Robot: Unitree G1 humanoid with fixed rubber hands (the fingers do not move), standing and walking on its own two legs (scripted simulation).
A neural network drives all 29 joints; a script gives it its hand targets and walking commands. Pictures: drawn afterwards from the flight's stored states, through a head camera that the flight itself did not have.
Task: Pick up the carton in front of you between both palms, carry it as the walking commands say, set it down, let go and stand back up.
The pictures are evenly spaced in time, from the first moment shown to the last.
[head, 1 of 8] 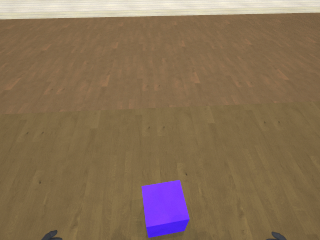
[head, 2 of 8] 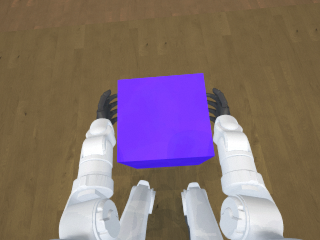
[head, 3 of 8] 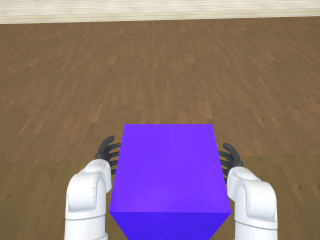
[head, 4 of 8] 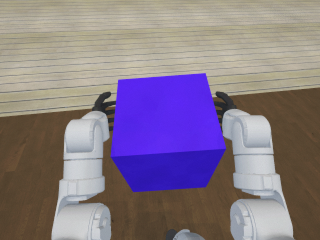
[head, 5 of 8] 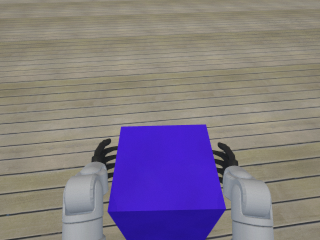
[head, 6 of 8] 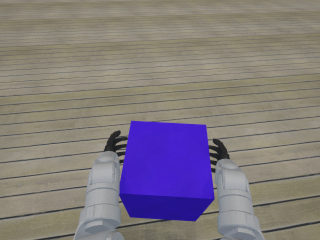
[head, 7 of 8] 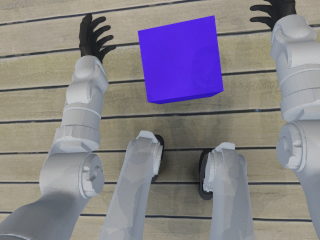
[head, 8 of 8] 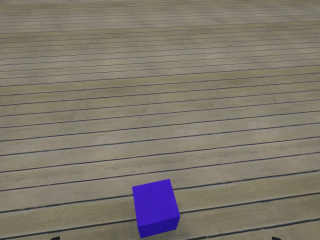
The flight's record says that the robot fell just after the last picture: no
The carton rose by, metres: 0.69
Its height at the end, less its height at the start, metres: -0.31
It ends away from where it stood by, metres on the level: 5.48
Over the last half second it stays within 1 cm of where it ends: yes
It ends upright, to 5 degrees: yes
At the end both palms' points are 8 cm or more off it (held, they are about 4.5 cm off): yes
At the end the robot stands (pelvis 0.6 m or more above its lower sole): yes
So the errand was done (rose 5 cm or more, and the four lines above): yes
